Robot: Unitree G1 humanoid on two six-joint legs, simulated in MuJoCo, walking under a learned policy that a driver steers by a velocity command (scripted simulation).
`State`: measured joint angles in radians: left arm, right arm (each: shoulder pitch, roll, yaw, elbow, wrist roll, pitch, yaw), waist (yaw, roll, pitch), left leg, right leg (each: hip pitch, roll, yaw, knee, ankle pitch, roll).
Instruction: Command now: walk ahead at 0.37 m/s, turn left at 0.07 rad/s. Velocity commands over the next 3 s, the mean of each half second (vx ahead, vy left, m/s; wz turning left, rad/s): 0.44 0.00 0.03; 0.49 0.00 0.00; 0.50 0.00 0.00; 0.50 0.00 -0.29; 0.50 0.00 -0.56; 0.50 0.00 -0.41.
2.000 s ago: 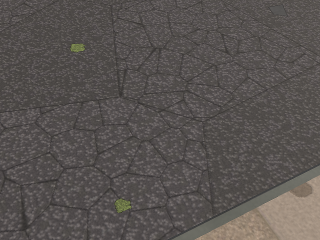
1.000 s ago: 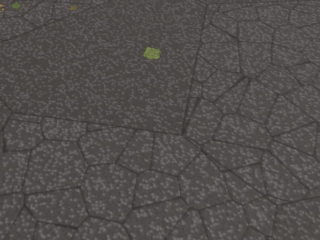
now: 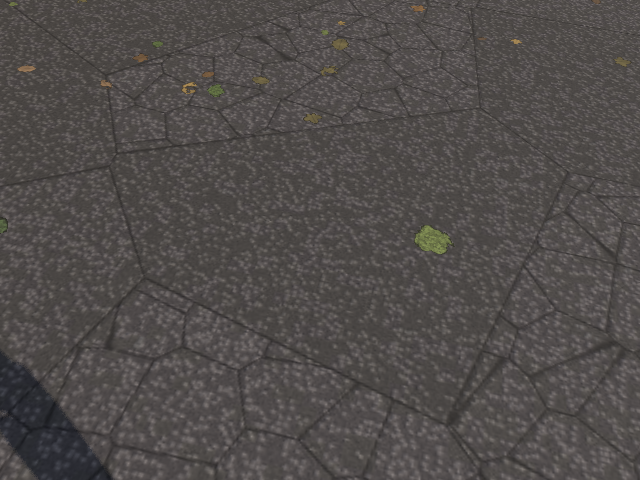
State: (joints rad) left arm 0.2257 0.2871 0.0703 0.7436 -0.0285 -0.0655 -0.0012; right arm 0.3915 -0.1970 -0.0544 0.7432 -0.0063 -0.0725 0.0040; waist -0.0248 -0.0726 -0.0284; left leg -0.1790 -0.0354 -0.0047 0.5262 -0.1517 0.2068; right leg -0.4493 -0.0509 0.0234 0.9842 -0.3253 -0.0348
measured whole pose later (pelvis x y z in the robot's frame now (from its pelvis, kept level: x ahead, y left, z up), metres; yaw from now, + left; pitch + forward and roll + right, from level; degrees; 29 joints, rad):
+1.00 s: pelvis +0.49 -0.01 -0.01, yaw +1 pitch +1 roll +1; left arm 0.21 0.31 0.05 0.86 -0.01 -0.07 -0.01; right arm 0.29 -0.26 -0.05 0.78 0.00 -0.08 0.03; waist -0.02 -0.04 0.03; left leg -0.21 -0.07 0.05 0.33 -0.14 0.07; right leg -0.57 -0.10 0.04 1.08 -0.28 0.00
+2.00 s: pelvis +1.04 -0.03 -0.02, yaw -10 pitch +1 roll +1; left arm 0.32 0.31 0.07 0.85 -0.03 -0.04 0.01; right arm 0.16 -0.25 -0.05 0.80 -0.01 -0.10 0.01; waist 0.01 -0.04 0.03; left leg -0.29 0.00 0.07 0.43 -0.17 0.02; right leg -0.45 -0.04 0.05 1.15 -0.37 -0.02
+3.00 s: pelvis +1.55 -0.26 -0.02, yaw -38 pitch +1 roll +1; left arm 0.32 0.28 0.05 0.74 -0.01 -0.05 0.01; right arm 0.19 -0.28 -0.06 0.79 0.00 -0.10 0.04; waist 0.00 -0.03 0.02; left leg -0.34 -0.06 -0.01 0.48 -0.16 0.05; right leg -0.37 0.03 0.08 1.15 -0.41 -0.03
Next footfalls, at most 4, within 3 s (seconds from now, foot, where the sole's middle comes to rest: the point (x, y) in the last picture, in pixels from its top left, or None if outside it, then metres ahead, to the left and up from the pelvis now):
0.24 right None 0.24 -0.16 -0.79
0.78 left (270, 479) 0.55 0.07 -0.79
1.32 right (372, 360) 0.84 -0.17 -0.79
1.84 left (279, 268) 1.13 0.07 -0.79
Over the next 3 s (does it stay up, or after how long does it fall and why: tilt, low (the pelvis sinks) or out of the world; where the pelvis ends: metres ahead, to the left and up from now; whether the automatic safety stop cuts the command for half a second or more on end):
stays up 1.55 -0.26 -0.02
